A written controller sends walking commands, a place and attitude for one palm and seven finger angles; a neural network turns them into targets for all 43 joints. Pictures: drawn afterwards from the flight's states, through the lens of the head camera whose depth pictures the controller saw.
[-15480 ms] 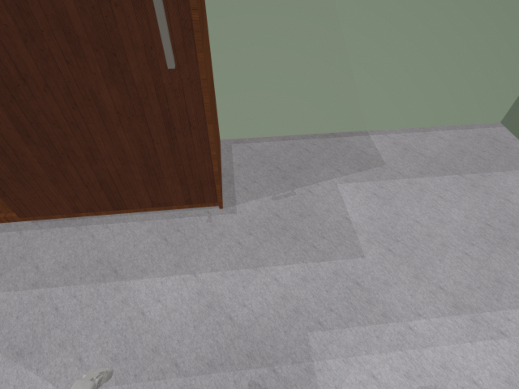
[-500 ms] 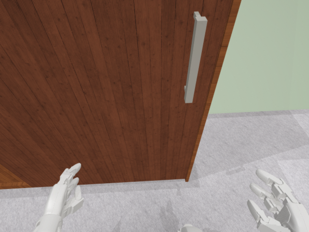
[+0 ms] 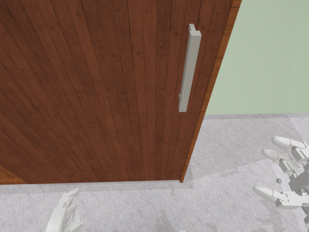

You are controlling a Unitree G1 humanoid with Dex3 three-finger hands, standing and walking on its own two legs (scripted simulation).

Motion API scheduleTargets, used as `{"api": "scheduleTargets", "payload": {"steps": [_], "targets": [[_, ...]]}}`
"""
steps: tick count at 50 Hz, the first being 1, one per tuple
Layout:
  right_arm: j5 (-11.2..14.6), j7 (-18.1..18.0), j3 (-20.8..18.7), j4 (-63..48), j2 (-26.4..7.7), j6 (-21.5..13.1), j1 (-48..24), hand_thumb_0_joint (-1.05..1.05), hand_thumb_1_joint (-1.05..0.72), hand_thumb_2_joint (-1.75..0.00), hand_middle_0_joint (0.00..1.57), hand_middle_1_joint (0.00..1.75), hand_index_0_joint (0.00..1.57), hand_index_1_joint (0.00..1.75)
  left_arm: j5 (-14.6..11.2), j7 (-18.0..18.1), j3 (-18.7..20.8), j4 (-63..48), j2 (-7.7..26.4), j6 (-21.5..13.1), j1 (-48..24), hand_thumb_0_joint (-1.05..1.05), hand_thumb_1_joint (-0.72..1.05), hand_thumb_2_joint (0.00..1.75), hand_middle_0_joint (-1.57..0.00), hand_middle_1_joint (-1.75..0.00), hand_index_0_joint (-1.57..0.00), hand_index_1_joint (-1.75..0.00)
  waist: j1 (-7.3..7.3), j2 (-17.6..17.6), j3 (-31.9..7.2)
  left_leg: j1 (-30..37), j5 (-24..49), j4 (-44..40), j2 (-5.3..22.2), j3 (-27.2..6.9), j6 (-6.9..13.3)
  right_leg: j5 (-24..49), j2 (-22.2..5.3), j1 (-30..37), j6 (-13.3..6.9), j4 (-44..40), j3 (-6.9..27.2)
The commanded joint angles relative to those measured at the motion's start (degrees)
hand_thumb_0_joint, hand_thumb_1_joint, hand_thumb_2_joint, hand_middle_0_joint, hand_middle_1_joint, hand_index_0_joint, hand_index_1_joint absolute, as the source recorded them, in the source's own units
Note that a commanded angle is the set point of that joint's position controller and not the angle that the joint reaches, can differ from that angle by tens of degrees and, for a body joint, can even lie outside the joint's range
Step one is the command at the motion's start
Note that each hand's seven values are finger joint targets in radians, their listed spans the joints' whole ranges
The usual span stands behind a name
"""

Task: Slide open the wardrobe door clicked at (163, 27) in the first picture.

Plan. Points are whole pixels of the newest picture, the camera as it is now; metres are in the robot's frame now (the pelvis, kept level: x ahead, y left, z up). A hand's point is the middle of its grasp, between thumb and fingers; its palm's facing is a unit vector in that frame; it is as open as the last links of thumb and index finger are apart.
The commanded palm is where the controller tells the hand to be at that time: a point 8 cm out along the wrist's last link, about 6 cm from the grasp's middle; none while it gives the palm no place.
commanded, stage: raise the hand with hooked fingers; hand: right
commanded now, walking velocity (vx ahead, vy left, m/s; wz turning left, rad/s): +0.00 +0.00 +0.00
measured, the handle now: (186, 73) +0.48 -0.06 +0.16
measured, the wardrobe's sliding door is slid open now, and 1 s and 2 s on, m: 0.00 0.00 0.00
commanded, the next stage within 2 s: move the hooked fingers beside the handle in 1.12 s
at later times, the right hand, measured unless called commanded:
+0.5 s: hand out of the picture +0.23 -0.30 +0.16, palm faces +0.05 +1.00 -0.06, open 13.9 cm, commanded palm +0.20 -0.34 +0.18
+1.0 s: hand out of the picture +0.25 -0.28 +0.18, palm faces +0.06 +1.00 -0.05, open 13.9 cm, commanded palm +0.21 -0.32 +0.19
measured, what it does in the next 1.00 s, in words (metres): stands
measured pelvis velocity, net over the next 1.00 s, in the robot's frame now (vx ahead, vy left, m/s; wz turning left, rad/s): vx -0.02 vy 0.00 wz -0.02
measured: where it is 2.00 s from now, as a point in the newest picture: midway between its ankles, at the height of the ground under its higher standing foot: outside the picture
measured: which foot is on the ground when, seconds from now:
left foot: down 0.00-1.00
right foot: down 0.00-1.00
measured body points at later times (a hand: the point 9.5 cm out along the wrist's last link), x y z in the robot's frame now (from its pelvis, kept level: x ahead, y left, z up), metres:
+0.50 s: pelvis -0.02 -0.02 +0.03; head -0.03 -0.03 +0.48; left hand +0.18 +0.18 -0.03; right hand +0.23 -0.35 +0.17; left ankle -0.02 +0.09 -0.70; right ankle +0.03 -0.08 -0.70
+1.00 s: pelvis -0.02 +0.00 +0.03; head -0.04 +0.00 +0.48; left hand +0.17 +0.24 -0.03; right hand +0.24 -0.33 +0.19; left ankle -0.02 +0.09 -0.70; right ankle +0.03 -0.08 -0.70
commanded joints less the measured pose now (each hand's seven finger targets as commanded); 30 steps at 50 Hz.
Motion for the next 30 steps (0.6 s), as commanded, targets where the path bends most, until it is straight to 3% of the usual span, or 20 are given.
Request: {"api": "scheduleTargets", "payload": {"steps": [1,2,6,8,12,14,18,20,22,25,26,30], "targets": [[-0.6,1.3,-3.5,-14.0,-13.5,-0.2,-8.9,0.00,0.27,-0.40,0.28,1.05,0.28,1.05,-0.6,1.3,3.1,-9.7,7.6,-3.7,-6.1,0.00,0.90,0.90,-0.20,-0.30,-0.20,-0.30,-0.77,-5.5,-11.8,1.6,17.0,-8.2,1.0,-3.6,-2.5,16.2,-1.7,15.5,2.1,-8.8,7.1],[-0.7,0.8,-4.5,-16.4,-15.0,0.0,-10.8,0.00,0.29,-0.39,0.29,1.07,0.29,1.07,-0.5,1.5,3.1,-9.9,7.4,-3.7,-6.3,0.00,0.90,0.90,-0.20,-0.30,-0.20,-0.30,-0.96,-6.3,-13.8,2.3,16.8,-8.4,1.0,-3.0,-2.1,16.8,-1.9,17.3,2.3,-9.8,7.5],[-0.2,-2.1,-8.7,-19.6,-17.8,-0.9,-12.4,0.00,0.38,-0.35,0.29,1.12,0.29,1.12,-0.1,2.0,2.4,-8.9,7.1,-3.4,-6.4,0.00,0.90,0.90,-0.20,-0.30,-0.20,-0.30,-1.77,-8.0,-13.7,4.0,17.6,-9.2,0.1,-0.9,-0.9,22.1,-2.7,21.9,4.0,-12.4,9.2],[0.3,-2.1,-7.5,-16.2,-15.5,-0.1,-12.3,0.00,0.43,-0.33,0.29,1.15,0.29,1.15,-0.3,1.9,2.0,-8.3,6.8,-2.8,-6.7,0.00,0.90,0.90,-0.20,-0.30,-0.20,-0.30,-1.48,-7.4,-9.9,3.6,17.0,-10.4,-0.1,-0.1,-1.0,22.0,-3.2,22.1,4.9,-14.2,10.0],[0.6,0.2,-4.5,-7.1,-13.5,6.0,-16.1,0.00,0.50,-0.30,0.30,1.20,0.30,1.20,-1.3,2.3,1.4,-7.7,7.1,-1.7,-8.1,0.00,0.90,0.90,-0.20,-0.30,-0.20,-0.30,-1.18,-6.3,-2.5,3.6,13.3,-13.9,0.1,0.0,-1.0,13.4,-3.5,20.4,5.1,-18.3,10.7],[0.1,1.5,-3.6,-4.8,-14.4,9.6,-19.9,0.00,0.50,-0.30,0.30,1.20,0.30,1.20,-1.6,2.7,0.9,-8.1,7.3,-1.1,-8.7,0.00,0.90,0.90,-0.20,-0.30,-0.20,-0.30,-1.08,-4.8,-1.6,4.1,11.1,-15.2,0.2,-0.2,-1.1,8.1,-3.5,20.0,4.8,-20.6,11.5],[-0.7,2.7,-4.2,-7.2,-17.9,12.7,-29.9,0.00,0.50,-0.30,0.30,1.20,0.30,1.20,-1.8,3.3,0.3,-8.7,6.9,-0.4,-10.2,0.00,0.90,0.90,-0.20,-0.30,-0.20,-0.30,-0.75,-5.3,-5.1,6.1,10.4,-17.4,0.4,-1.1,-0.9,5.5,-3.2,23.5,4.2,-22.4,12.2],[-0.6,2.7,-5.9,-8.4,-20.1,11.7,-34.0,0.00,0.50,-0.30,0.30,1.20,0.30,1.20,-1.5,3.6,0.0,-8.5,6.9,-0.3,-11.0,0.00,0.90,0.90,-0.20,-0.30,-0.20,-0.30,-0.73,-4.4,-6.6,7.0,10.1,-18.3,0.4,-1.2,-0.8,4.9,-3.3,25.3,4.3,-23.3,12.9],[-0.6,2.2,-8.2,-10.1,-23.1,10.4,-37.3,0.00,0.50,-0.30,0.30,1.20,0.30,1.20,-1.2,3.6,-0.4,-8.2,6.7,-0.3,-11.6,0.00,0.90,0.90,-0.20,-0.30,-0.20,-0.30,-1.19,-6.3,-8.4,8.1,10.2,-19.2,0.5,-1.5,-0.5,5.4,-3.3,27.2,4.4,-24.0,13.0],[-0.3,2.5,-9.1,-6.2,-23.0,9.8,-35.8,0.00,0.50,-0.30,0.30,1.20,0.30,1.20,-1.2,3.5,-0.7,-7.4,6.5,-0.2,-11.8,0.00,0.90,0.90,-0.20,-0.30,-0.20,-0.30,-1.44,-6.5,-7.2,8.9,10.5,-20.1,0.3,-1.0,-0.4,5.0,-3.4,28.3,4.8,-25.5,13.7],[-0.5,2.7,-10.0,-4.7,-24.1,10.4,-35.5,0.00,0.50,-0.30,0.30,1.20,0.30,1.20,-1.2,3.4,-0.7,-7.1,6.8,0.0,-11.9,0.00,0.90,0.90,-0.20,-0.30,-0.20,-0.30,-1.82,-6.7,-7.0,10.1,10.5,-20.8,0.5,-1.4,-0.1,5.0,-3.1,27.3,4.4,-25.3,12.7],[-1.0,4.6,-7.4,1.6,-22.9,15.6,-36.1,0.00,0.50,-0.30,0.30,1.20,0.30,1.20,-2.2,3.3,-0.9,-7.4,6.5,1.1,-12.5,0.00,0.90,0.90,-0.20,-0.30,-0.20,-0.30,-1.45,-6.8,-1.7,9.9,9.4,-22.4,1.0,-1.6,-0.2,1.9,-2.7,24.5,4.1,-27.2,12.2]]}}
